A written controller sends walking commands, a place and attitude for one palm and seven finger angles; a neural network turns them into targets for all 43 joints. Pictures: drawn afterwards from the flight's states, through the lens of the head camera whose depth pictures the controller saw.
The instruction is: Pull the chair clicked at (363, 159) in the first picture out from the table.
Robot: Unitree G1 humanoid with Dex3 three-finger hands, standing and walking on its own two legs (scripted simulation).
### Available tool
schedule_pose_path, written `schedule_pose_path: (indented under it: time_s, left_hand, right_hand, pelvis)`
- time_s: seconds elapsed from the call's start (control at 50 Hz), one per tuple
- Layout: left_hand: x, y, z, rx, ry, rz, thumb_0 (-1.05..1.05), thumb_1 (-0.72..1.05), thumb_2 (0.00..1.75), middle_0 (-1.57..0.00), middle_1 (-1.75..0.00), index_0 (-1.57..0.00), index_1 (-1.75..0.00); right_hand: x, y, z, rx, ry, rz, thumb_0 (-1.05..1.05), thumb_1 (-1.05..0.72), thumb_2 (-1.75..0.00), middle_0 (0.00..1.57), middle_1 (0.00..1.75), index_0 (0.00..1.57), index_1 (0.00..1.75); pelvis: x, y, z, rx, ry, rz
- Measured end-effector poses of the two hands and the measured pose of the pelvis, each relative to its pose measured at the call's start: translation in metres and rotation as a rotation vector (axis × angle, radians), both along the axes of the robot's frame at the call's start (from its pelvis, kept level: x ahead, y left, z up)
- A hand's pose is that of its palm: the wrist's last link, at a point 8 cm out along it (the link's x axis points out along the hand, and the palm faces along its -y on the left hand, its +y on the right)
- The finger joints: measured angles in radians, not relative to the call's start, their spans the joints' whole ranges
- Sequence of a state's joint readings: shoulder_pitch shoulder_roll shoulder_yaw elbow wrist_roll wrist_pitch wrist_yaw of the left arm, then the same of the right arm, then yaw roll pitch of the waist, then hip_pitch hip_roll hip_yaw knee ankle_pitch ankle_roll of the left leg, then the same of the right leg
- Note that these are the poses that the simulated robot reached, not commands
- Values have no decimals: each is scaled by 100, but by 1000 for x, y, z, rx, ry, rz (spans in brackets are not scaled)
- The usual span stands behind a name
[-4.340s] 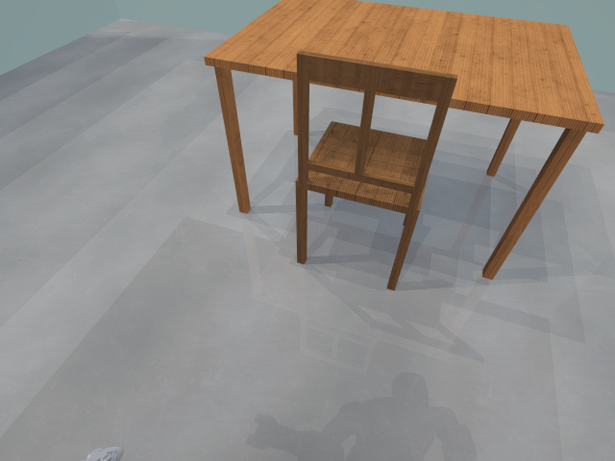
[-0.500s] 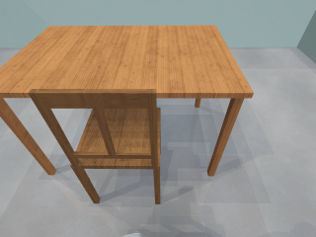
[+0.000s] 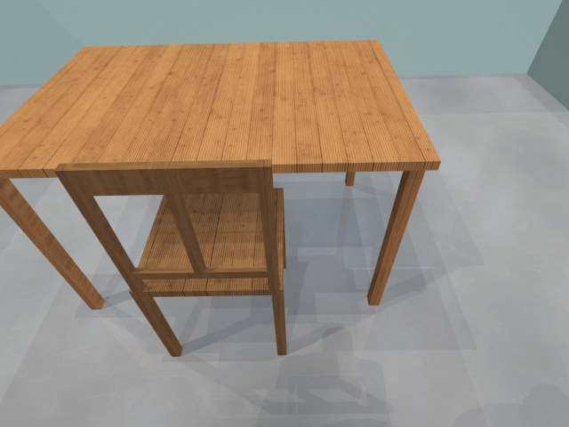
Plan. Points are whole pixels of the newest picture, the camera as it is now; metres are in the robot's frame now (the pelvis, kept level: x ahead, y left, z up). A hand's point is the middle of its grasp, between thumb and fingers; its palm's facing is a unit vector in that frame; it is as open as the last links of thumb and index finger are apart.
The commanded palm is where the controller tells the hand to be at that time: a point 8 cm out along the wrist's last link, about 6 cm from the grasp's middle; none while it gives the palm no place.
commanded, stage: come to a stop and stand still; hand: left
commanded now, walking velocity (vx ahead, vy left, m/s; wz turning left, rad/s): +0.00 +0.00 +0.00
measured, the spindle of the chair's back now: (188, 235) +0.53 +0.25 -0.11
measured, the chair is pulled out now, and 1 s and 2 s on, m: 0.00 0.00 0.00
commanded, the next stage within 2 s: look again from close up in 0.02 s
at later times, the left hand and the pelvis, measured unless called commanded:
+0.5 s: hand out of the picture +0.01 +0.19 -0.18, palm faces +0.04 -0.98 -0.20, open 7.3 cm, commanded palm none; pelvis +0.02 +0.02 +0.00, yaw +0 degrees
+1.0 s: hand out of the picture +0.01 +0.19 -0.18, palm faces +0.05 -0.98 -0.17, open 7.4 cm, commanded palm none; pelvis +0.03 +0.03 +0.00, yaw +0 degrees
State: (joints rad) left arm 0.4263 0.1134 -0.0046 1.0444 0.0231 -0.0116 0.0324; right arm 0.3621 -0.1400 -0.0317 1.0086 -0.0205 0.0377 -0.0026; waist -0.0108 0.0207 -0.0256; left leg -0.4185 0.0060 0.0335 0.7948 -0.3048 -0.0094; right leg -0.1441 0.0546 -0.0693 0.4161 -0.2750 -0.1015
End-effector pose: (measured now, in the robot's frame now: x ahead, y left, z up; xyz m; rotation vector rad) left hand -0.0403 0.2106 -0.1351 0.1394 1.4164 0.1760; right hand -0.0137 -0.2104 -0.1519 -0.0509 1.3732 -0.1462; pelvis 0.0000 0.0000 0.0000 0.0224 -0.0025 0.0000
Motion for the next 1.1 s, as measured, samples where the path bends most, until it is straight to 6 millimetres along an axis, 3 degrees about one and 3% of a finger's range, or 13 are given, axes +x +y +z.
schedule_pose_path:
  time_s: [0.12,0.3,0.56,0.78,1.1]
  left_hand:
    - [-4,-5,-12,-49,29,29,1,91,90,-20,-30,-20,-30]
    - [22,5,-17,-58,-8,14,0,91,90,-20,-30,-20,-29]
    - [49,35,-8,5,-37,-11,0,92,90,-19,-30,-20,-29]
    - [50,33,-9,-7,-15,-6,0,92,90,-19,-30,-20,-29]
    - [39,22,-15,-36,23,24,0,91,90,-19,-30,-20,-29]
  right_hand:
    - [15,-1,-1,-52,5,42,1,-91,-90,20,30,20,30]
    - [34,5,5,-88,-18,59,1,-93,-90,20,30,20,30]
    - [20,26,-1,-45,49,62,1,-93,-90,20,30,20,30]
    - [15,41,-2,-18,86,57,1,-91,-90,20,30,20,30]
    - [26,35,-4,-33,84,68,1,-91,-90,20,30,20,30]
  pelvis:
    - [4,6,-6,-20,16,11]
    - [11,16,-3,-13,-7,-4]
    - [19,26,-1,-9,-3,1]
    - [25,30,-1,-6,-2,2]
    - [36,30,-4,-9,-1,9]
